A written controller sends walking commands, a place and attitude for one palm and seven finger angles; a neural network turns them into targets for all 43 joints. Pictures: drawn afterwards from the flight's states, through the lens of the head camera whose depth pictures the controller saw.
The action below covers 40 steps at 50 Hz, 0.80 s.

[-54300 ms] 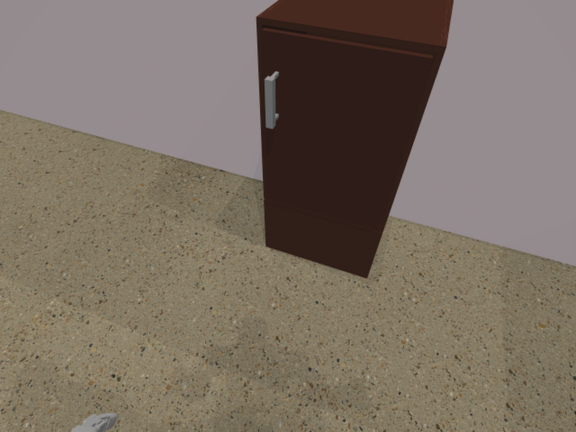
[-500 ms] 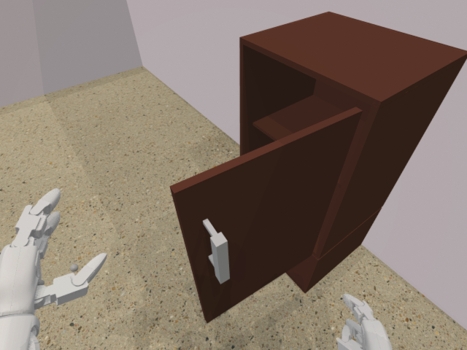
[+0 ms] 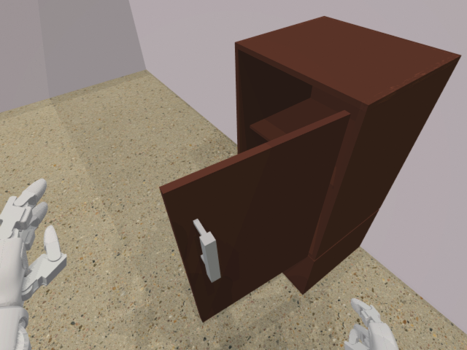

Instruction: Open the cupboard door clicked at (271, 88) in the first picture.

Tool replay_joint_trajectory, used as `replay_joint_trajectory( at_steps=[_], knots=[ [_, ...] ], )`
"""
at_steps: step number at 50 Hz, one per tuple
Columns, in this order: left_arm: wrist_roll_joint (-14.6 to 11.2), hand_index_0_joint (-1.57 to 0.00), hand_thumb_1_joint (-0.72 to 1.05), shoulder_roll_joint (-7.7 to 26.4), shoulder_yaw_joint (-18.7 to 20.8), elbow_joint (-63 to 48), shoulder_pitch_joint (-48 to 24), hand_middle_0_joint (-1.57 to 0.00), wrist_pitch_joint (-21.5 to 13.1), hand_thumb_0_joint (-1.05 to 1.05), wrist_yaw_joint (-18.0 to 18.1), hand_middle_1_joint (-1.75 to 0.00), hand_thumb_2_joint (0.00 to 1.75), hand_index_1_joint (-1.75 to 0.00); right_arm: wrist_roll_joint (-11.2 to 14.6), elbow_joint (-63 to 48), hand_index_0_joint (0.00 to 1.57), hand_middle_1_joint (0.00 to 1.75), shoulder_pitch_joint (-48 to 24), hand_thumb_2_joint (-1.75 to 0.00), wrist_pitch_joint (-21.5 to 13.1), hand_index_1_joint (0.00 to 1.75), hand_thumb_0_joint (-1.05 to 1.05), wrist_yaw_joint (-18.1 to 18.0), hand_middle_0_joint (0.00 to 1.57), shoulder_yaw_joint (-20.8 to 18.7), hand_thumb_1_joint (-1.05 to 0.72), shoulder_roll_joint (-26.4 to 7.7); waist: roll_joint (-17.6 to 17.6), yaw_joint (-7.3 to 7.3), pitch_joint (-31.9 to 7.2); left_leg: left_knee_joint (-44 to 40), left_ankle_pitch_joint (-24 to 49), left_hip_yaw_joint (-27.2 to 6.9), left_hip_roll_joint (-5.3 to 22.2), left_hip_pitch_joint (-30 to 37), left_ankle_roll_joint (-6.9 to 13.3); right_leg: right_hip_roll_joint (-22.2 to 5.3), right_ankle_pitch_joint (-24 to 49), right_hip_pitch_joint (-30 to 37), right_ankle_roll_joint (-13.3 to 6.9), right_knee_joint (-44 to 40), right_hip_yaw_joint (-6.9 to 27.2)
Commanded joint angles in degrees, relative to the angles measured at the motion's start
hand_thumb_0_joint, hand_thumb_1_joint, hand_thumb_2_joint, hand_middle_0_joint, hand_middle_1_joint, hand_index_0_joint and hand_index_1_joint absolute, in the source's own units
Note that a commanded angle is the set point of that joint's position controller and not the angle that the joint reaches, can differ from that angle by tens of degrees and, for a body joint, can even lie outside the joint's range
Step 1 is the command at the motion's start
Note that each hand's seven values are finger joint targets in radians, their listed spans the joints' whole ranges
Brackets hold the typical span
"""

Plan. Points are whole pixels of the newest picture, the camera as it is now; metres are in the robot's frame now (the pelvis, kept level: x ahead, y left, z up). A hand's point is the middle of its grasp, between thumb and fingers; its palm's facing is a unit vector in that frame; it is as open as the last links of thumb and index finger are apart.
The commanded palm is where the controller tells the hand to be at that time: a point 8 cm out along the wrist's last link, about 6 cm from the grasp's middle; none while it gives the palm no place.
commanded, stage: draw the hand back to the body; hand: left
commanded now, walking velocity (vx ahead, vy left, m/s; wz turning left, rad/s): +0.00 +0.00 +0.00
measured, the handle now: (206, 250) +0.31 +0.10 -0.02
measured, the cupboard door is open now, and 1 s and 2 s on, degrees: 85 85 85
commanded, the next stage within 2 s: step back with the hand held close in 0.06 s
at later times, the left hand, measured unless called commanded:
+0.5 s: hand (56, 273) +0.16 +0.25 +0.14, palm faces +0.33 -0.80 -0.51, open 7.4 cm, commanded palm +0.11 +0.30 +0.17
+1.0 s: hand out of the picture +0.08 +0.30 +0.16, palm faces +0.45 -0.74 -0.49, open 7.4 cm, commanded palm +0.01 +0.33 +0.17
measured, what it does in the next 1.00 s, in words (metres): walks backwards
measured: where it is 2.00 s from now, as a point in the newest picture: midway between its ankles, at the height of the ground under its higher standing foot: outside the picture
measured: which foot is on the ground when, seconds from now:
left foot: down 0.00-1.00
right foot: down 0.00-0.92, up 0.94-1.00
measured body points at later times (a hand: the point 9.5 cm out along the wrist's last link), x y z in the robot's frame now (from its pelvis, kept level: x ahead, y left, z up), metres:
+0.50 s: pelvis -0.03 +0.00 +0.00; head -0.01 -0.01 +0.45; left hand +0.14 +0.29 +0.17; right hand +0.15 -0.25 -0.09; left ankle -0.02 +0.11 -0.74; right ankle -0.03 -0.10 -0.74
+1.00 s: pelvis -0.11 +0.03 -0.01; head -0.10 +0.05 +0.44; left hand +0.05 +0.34 +0.18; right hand +0.05 -0.21 -0.09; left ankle -0.02 +0.11 -0.74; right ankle -0.09 -0.10 -0.73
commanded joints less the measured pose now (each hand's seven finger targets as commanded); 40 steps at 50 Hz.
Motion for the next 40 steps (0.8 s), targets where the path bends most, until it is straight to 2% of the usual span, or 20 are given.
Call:
replay_joint_trajectory(
  at_steps=[1,6,8,9,10,11,13,14,15,16,18,20,23,24,25,28,31,35,39,40],
  knots=[
    [0.0,-0.2,0.9,12.1,8.2,-12.5,-7.0,-0.2,-4.8,0.0,1.5,-0.3,0.9,-0.3,0.3,-9.3,0.2,0.3,-8.8,-0.9,-4.1,0.3,0.0,-0.7,0.2,-2.0,-0.9,-5.2,0.9,-0.29,-1.4,-3.1,13.6,-0.4,0.6,0.3,0.5,-1.3,13.0,-1.7,0.4,-4.6,1.8],
    [-0.2,-0.2,0.9,10.4,7.2,-9.9,-5.6,-0.2,-5.1,0.0,1.0,-0.3,0.9,-0.3,0.3,-8.7,0.2,0.3,-8.5,-0.9,-4.2,0.3,0.0,-0.5,0.2,-2.3,-0.9,-5.3,-0.5,-0.33,-1.2,-3.3,13.5,-0.2,0.7,0.7,0.7,-1.3,12.8,-1.6,0.6,-5.0,2.1],
    [-0.4,-0.2,0.9,10.3,7.1,-9.2,-5.5,-0.2,-5.3,0.0,0.8,-0.3,0.9,-0.3,0.3,-8.7,0.2,0.3,-8.7,-0.9,-4.1,0.3,0.0,-0.5,0.2,-2.5,-0.9,-5.3,-2.4,-0.28,-1.1,-3.3,12.8,0.0,0.6,0.7,0.9,-1.3,12.2,-1.7,0.8,-5.6,2.3],
    [-0.3,-0.2,0.9,13.2,9.0,-13.1,-10.5,-0.2,-6.0,0.0,1.1,-0.3,0.9,-0.3,0.3,-8.9,0.2,0.3,-9.1,-0.9,-4.4,0.3,0.0,-0.5,0.2,-2.5,-0.9,-5.5,-1.5,-0.26,-2.5,-3.2,12.9,-0.2,0.5,1.2,1.1,-1.4,12.4,-1.3,0.8,-5.7,2.7],
    [0.9,-0.2,0.9,22.9,18.3,-14.6,-19.4,-0.2,-9.0,0.0,2.0,-0.3,0.9,-0.3,1.0,-10.6,0.2,0.3,-7.5,-0.9,-3.3,0.3,0.0,-0.4,0.2,-1.7,-0.9,-5.6,1.4,-2.77,3.9,-1.8,9.0,-1.7,1.2,-3.4,1.5,-4.5,14.2,-6.9,0.7,-8.8,6.6],
    [0.4,-0.2,0.9,16.0,13.6,-8.5,-9.6,-0.2,-8.9,0.0,1.1,-0.3,0.9,-0.3,0.4,-9.0,0.2,0.3,-7.9,-0.9,-2.5,0.3,0.0,-0.5,0.2,-2.7,-0.9,-5.5,-5.2,-2.82,1.5,0.9,9.8,-2.5,1.6,-3.6,1.6,-5.9,15.9,-7.0,0.7,-8.5,6.8],
    [0.5,-0.2,0.9,12.6,10.4,-7.3,-2.2,-0.2,-8.0,0.0,0.3,-0.3,0.9,-0.3,0.3,-9.9,0.2,0.3,-8.1,-0.9,-0.9,0.3,0.0,0.1,0.2,-3.2,-0.9,-5.9,-7.2,-3.01,-0.6,2.6,12.4,-1.3,1.5,-2.7,1.5,-6.8,21.6,-7.1,1.2,-7.3,6.3],
    [0.4,-0.2,0.9,12.1,9.8,-8.6,-0.7,-0.2,-8.1,0.0,0.3,-0.3,0.9,-0.3,0.3,-10.2,0.2,0.3,-7.9,-0.9,-0.3,0.3,0.0,0.1,0.2,-3.4,-0.9,-6.2,-5.2,-3.3,-2.6,2.7,13.6,-1.0,1.7,-3.0,1.2,-7.2,23.3,-6.1,1.3,-5.9,5.7],
    [0.5,-0.2,0.9,12.2,10.0,-10.5,0.1,-0.2,-8.4,0.0,0.4,-0.3,0.9,-0.3,0.2,-10.5,0.2,0.3,-8.0,-0.9,0.1,0.3,0.0,0.0,0.2,-3.6,-0.9,-6.4,-1.8,-3.2,-5.0,2.1,16.8,-0.9,2.0,-2.9,1.1,-7.1,26.2,-4.2,1.2,-4.1,4.7],
    [0.4,-0.2,0.9,12.2,9.9,-11.7,1.8,-0.2,-8.4,0.0,0.6,-0.3,0.9,-0.3,0.3,-10.9,0.2,0.3,-7.7,-0.9,0.5,0.3,0.0,0.0,0.2,-3.6,-0.9,-6.4,-0.2,-3.38,-7.3,1.5,19.7,-1.1,2.6,-2.4,1.0,-6.8,26.6,-3.2,1.2,-2.6,4.4],
    [0.3,-0.2,0.9,13.4,11.0,-14.8,3.3,-0.2,-8.4,0.0,1.1,-0.3,0.9,-0.3,0.5,-11.7,0.2,0.3,-7.5,-0.9,1.3,0.3,0.0,-0.1,0.2,-4.0,-0.9,-6.6,-0.2,-3.49,-10.6,1.7,23.5,-1.1,3.2,-2.2,0.9,-6.2,28.3,-2.1,1.4,-0.9,4.1],
    [0.3,-0.2,0.9,15.8,13.1,-16.6,3.5,-0.2,-8.3,0.0,1.7,-0.3,0.9,-0.3,0.5,-11.9,0.2,0.3,-7.9,-0.9,2.0,0.3,0.0,-0.6,0.2,-4.2,-0.9,-6.6,-0.3,-3.32,-11.5,1.5,24.9,-1.8,3.5,-3.1,0.7,-6.0,28.6,-1.5,1.0,0.3,3.9],
    [0.1,-0.2,0.9,16.8,14.3,-18.8,4.1,-0.2,-8.6,0.0,2.4,-0.3,0.9,-0.3,0.8,-13.0,0.2,0.3,-8.0,-0.9,2.4,0.3,0.0,-1.0,0.2,-4.4,-0.9,-6.1,-1.7,-3.4,-11.7,1.5,25.5,-2.4,4.1,-4.7,0.7,-5.4,28.1,-2.0,1.1,1.8,4.2],
    [0.2,-0.2,0.9,17.0,14.7,-18.8,4.3,-0.2,-8.7,0.0,2.6,-0.3,0.9,-0.3,0.9,-13.1,0.2,0.3,-7.8,-0.9,2.5,0.3,0.0,-1.2,0.2,-4.5,-0.9,-6.1,-1.8,-3.42,-11.4,1.2,24.5,-2.7,4.2,-5.5,0.6,-5.2,26.6,-2.4,1.2,2.0,4.1],
    [0.2,-0.2,0.9,17.6,15.2,-18.8,4.2,-0.2,-8.7,0.0,2.9,-0.3,0.9,-0.3,0.7,-12.9,0.2,0.3,-8.0,-0.9,2.5,0.3,0.0,-1.4,0.2,-4.6,-0.9,-6.5,0.0,-3.25,-10.9,0.5,24.5,-3.4,4.3,-6.5,0.6,-5.0,25.7,-2.2,1.0,2.4,3.9],
    [0.2,-0.2,0.9,16.0,14.1,-16.8,5.0,-0.2,-8.7,0.0,3.1,-0.3,0.9,-0.3,0.8,-13.0,0.2,0.3,-7.7,-0.9,2.6,0.3,0.0,-1.5,0.2,-4.6,-0.9,-6.5,-0.2,-3.49,-8.4,-0.9,19.6,-4.3,4.9,-9.7,0.9,-4.2,19.9,-3.8,1.3,2.1,4.3],
    [0.5,-0.2,0.9,14.9,13.1,-15.9,5.1,-0.2,-9.0,0.0,3.2,-0.3,0.9,-0.3,0.7,-12.8,0.2,0.3,-7.6,-0.9,2.1,0.3,0.0,-1.4,0.2,-4.5,-0.9,-6.9,1.2,-3.54,-6.0,-3.7,9.7,-5.9,5.8,-15.0,1.7,-3.5,11.3,-3.9,1.3,2.1,4.8],
    [1.5,-0.2,0.9,14.9,13.0,-14.9,3.9,-0.2,-9.7,0.0,3.6,-0.3,0.9,-0.3,0.5,-12.5,0.2,0.3,-7.3,-0.9,1.5,0.3,0.0,-1.3,0.2,-4.6,-0.9,-7.6,-0.3,-3.91,-2.5,-5.1,-8.3,-6.6,5.4,-22.5,2.5,-3.9,-0.6,-5.0,1.1,-0.8,6.8],
    [2.5,-0.2,0.9,15.0,12.4,-17.6,1.1,-0.2,-11.0,0.0,4.1,-0.3,0.9,-0.3,0.4,-12.5,0.2,0.3,-6.1,-0.9,0.5,0.3,0.0,-1.2,0.2,-4.5,-0.9,-7.8,-2.1,-4.44,-1.7,-1.2,-13.7,-6.2,4.3,-22.7,2.5,-4.8,-11.1,-9.8,0.6,-4.0,8.2],
    [2.7,-0.2,0.9,16.4,13.3,-19.4,0.1,-0.2,-11.4,0.0,4.4,-0.3,0.9,-0.3,0.1,-12.2,0.2,0.3,-6.0,-0.9,0.2,0.3,0.0,-1.4,0.2,-4.5,-0.9,-8.2,-0.8,-4.44,-2.2,-1.0,-13.9,-6.6,4.3,-22.1,2.4,-4.9,-11.9,-10.3,0.4,-4.0,7.8]
  ],
)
